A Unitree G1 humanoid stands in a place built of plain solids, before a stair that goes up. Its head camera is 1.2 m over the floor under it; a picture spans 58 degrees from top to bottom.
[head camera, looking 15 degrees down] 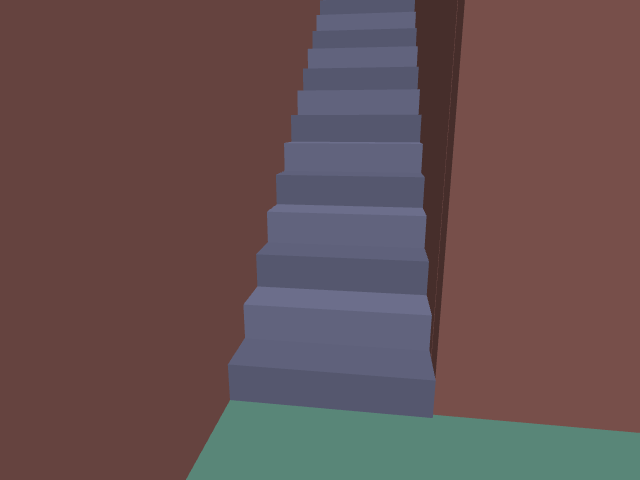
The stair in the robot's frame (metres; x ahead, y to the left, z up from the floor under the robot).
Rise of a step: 0.18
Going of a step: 0.24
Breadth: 0.89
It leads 8 degrees to the right of straight ahead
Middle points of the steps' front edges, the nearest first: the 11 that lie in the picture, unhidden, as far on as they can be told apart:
1.63 -0.04 0.18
1.87 -0.07 0.36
2.11 -0.10 0.54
2.36 -0.14 0.72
2.60 -0.17 0.90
2.84 -0.20 1.08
3.08 -0.24 1.26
3.32 -0.27 1.44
3.56 -0.31 1.62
3.80 -0.34 1.80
4.04 -0.37 1.98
